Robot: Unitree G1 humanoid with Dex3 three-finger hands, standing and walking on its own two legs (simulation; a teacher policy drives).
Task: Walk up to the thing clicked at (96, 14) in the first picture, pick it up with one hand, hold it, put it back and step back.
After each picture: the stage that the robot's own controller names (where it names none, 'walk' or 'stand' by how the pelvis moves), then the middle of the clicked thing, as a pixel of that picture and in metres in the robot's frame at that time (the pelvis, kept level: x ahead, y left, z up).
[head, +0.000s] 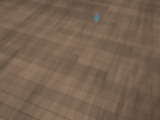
stand; (97, 16) +1.98 -0.21 -0.72
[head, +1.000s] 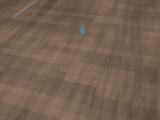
walk; (82, 29) +1.85 +0.12 -0.70
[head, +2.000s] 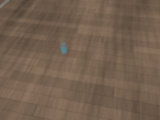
walk; (63, 47) +1.26 +0.27 -0.71
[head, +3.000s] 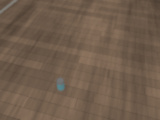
walk; (60, 84) +0.79 +0.22 -0.70
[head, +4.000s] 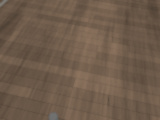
stand; (53, 119) +0.46 +0.18 -0.70
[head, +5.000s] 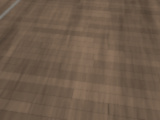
stand; out of the picture +0.41 +0.22 -0.73
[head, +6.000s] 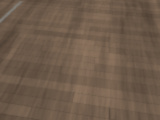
stand; out of the picture +0.39 +0.21 -0.73
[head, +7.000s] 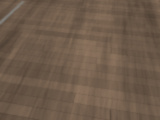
stand; out of the picture +0.38 +0.21 -0.73
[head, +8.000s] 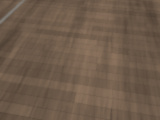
stand; out of the picture +0.38 +0.21 -0.73
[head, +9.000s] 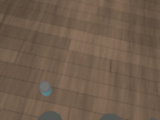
go down; (45, 88) +0.44 +0.19 -0.52
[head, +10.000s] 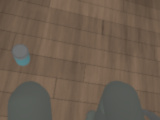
go down; (21, 55) +0.48 +0.25 -0.31
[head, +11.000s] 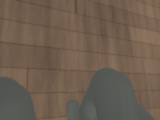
close in; out of the picture +0.45 +0.28 -0.25
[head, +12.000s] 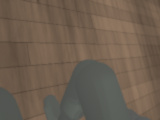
close; out of the picture +0.44 +0.31 -0.23
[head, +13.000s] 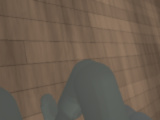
close; out of the picture +0.43 +0.30 -0.23
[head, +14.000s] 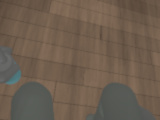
lift; (6, 69) +0.36 +0.26 -0.10
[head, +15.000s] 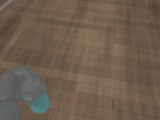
hold; (36, 95) +0.32 +0.17 +0.02
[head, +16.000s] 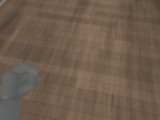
hold; out of the picture +0.31 +0.20 -0.63
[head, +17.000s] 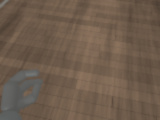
hold; out of the picture +0.24 +0.19 -0.70
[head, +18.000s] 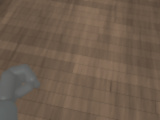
crouch; out of the picture +0.26 +0.20 -0.64
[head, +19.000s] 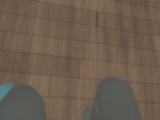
lower; (9, 98) +0.30 +0.24 -0.32
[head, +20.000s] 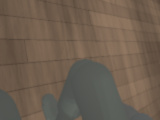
lower; out of the picture +0.26 +0.27 -0.26
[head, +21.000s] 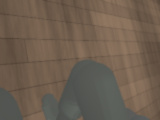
lower; out of the picture +0.26 +0.28 -0.25
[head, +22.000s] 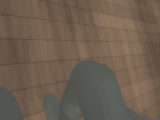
lower; out of the picture +0.26 +0.28 -0.25
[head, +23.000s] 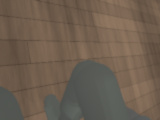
lower; out of the picture +0.26 +0.28 -0.25
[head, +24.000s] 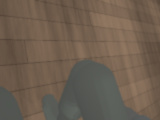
loosen; out of the picture +0.26 +0.28 -0.25
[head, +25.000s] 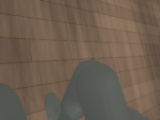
rise; out of the picture +0.27 +0.28 -0.25
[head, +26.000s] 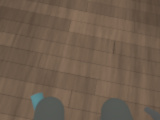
walk; (39, 104) +0.30 +0.23 -0.48
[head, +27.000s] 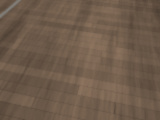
stand; out of the picture +0.24 +0.20 -0.69
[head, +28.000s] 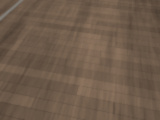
stand; out of the picture +0.25 +0.20 -0.69
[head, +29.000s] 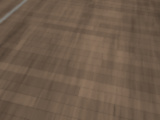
stand; out of the picture +0.25 +0.20 -0.72
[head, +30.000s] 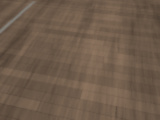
stand; out of the picture +0.26 +0.19 -0.75
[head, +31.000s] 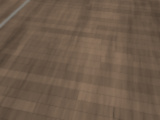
stand; out of the picture +0.23 +0.21 -0.75
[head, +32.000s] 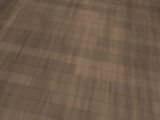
walk; out of the picture +0.27 +0.17 -0.73
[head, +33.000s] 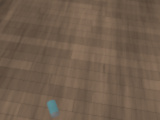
walk; (53, 108) +0.46 +0.20 -0.73
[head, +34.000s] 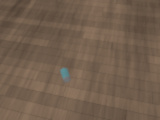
walk; (65, 75) +0.79 +0.21 -0.72
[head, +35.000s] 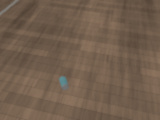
stand; (63, 83) +0.86 +0.18 -0.74
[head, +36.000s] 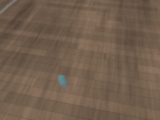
stand; (62, 81) +0.89 +0.19 -0.75
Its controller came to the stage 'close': yes
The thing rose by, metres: 0.69
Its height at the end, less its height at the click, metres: -0.02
